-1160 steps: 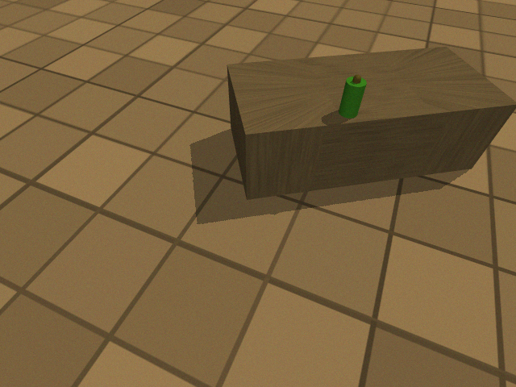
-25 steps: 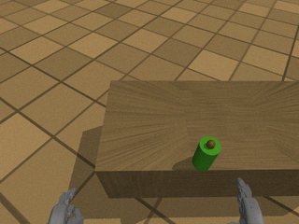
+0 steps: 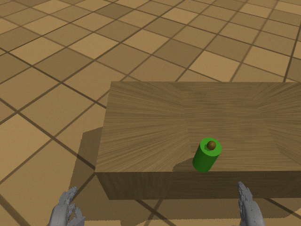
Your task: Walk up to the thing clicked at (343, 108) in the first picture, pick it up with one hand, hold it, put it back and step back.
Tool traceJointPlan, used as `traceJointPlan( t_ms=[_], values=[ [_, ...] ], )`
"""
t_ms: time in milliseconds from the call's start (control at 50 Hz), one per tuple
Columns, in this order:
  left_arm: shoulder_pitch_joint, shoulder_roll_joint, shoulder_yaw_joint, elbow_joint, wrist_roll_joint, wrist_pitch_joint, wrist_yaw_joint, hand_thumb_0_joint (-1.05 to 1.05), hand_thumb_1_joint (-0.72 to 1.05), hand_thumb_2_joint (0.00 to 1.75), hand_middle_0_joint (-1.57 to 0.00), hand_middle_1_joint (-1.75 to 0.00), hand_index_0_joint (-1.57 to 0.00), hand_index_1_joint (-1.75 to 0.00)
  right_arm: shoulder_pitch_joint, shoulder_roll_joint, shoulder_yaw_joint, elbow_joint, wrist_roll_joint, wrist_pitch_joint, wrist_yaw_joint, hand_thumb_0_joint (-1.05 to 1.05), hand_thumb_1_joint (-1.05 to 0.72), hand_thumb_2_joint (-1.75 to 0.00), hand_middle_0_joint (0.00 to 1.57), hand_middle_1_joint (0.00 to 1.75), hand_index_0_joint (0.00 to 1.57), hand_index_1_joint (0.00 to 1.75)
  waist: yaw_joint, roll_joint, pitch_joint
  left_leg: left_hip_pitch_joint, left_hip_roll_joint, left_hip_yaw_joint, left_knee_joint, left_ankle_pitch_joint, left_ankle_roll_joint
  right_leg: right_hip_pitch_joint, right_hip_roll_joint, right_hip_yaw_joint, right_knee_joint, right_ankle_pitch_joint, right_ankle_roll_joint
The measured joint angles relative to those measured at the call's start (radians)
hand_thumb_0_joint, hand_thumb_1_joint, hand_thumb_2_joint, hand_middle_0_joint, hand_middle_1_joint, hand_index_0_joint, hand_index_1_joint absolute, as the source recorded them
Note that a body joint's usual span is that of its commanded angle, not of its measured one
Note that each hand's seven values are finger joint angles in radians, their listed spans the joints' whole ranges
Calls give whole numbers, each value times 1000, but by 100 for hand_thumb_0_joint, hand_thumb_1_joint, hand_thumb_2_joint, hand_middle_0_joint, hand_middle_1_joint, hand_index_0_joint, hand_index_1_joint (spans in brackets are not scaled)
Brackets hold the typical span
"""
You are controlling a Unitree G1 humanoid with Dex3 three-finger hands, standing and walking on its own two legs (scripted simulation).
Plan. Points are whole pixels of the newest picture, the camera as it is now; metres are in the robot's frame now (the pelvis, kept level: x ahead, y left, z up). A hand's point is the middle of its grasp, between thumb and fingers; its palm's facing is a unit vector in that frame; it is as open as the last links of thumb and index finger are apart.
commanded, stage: home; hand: right
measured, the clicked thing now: (206, 154) +0.43 -0.22 -0.22
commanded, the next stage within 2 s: stand in 1.28 s
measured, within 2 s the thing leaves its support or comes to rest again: neither
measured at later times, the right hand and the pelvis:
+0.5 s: hand (230, 214) +0.18 -0.19 -0.06, palm faces +0.10 +0.96 -0.28, open 17.4 cm; pelvis +0.01 -0.01 +0.00, yaw +0 degrees
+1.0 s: hand (228, 213) +0.18 -0.19 -0.06, palm faces +0.10 +0.95 -0.28, open 17.4 cm; pelvis +0.01 -0.01 +0.00, yaw +0 degrees
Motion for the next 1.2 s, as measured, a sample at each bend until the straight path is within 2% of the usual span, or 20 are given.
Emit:
traceJointPlan(
  t_ms=[480,1200],
  values=[
    [0,-2,2,10,5,-22,0,1,90,90,-20,-30,-20,-31,0,-7,-3,-19,-3,33,5,-1,53,-6,6,6,6,5,-2,1,-2,7,4,-10,-11,-3,-15,2,4,-10,5,-15,-14],
    [2,0,3,6,7,-31,8,1,90,90,-20,-30,-20,-31,5,-1,-6,-35,-4,60,9,-1,53,-6,6,6,6,5,0,0,-10,-2,-1,-3,1,-8,-8,-6,0,-2,13,-15,-6]
  ],
)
